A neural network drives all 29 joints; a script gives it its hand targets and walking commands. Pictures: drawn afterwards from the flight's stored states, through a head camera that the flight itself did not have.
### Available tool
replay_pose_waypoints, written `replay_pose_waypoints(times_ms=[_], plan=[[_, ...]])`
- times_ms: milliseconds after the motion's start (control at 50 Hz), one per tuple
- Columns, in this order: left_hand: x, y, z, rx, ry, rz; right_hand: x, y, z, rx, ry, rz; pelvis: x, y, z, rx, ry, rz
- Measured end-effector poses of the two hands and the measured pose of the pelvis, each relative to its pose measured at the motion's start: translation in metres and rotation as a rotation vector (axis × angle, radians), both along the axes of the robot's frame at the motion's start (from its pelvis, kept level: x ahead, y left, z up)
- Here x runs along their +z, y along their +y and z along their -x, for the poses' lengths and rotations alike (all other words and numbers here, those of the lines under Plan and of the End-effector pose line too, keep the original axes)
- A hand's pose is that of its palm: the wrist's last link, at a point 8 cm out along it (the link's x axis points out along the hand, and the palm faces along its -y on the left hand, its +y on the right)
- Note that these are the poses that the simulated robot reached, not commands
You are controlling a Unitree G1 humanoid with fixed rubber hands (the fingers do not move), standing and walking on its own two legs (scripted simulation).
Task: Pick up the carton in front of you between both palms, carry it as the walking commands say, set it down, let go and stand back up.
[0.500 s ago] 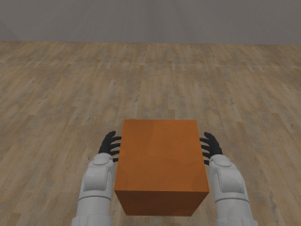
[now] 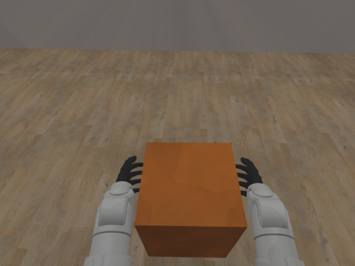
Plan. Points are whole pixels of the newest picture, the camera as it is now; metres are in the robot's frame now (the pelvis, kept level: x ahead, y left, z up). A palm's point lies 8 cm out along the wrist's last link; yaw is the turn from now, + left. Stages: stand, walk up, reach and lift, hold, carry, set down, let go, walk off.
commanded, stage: carry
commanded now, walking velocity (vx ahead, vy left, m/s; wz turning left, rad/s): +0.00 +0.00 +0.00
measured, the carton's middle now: (187, 202) +0.30 +0.00 -0.04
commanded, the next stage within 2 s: hold in 0.28 s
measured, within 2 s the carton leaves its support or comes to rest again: neither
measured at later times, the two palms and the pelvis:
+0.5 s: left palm (107, 201) +0.25 +0.18 +0.04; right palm (240, 187) +0.29 -0.12 +0.04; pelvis -0.01 -0.01 +0.01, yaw +8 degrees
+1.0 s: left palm (116, 194) +0.27 +0.16 +0.05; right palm (241, 173) +0.33 -0.13 +0.04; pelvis -0.01 -0.06 +0.00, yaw +13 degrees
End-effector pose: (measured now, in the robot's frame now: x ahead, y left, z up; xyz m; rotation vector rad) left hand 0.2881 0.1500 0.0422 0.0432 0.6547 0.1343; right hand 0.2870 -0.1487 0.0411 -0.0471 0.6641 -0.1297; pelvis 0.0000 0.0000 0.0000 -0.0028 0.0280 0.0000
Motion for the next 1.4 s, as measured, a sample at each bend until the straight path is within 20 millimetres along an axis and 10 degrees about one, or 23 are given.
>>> replay_pose_waypoints(times_ms=[620,1000,1140,1400], plan=[[0.009,0.032,0.049,0.204,0.004,-0.010,0.009,0.039,-0.013,0.210,0.000,0.003,0.009,-0.023,0.010,0.192,-0.160,-0.019],[0.006,0.012,0.023,0.240,0.020,0.008,0.002,0.020,-0.043,0.191,0.023,-0.051,0.004,-0.058,0.006,0.228,-0.147,-0.018],[-0.030,0.013,-0.004,0.207,0.056,-0.007,-0.036,0.019,-0.062,0.172,0.056,-0.043,-0.005,-0.056,0.011,0.233,-0.043,0.002],[-0.173,0.007,-0.022,0.192,0.030,0.016,-0.177,0.011,-0.072,0.157,0.028,-0.021,-0.054,-0.041,0.033,0.206,0.389,0.027]])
